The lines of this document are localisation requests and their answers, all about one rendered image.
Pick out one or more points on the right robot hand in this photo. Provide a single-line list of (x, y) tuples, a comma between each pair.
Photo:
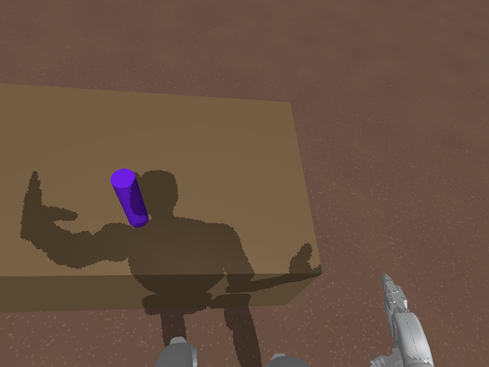
[(409, 340)]

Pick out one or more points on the can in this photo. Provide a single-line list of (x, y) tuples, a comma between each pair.
[(126, 187)]

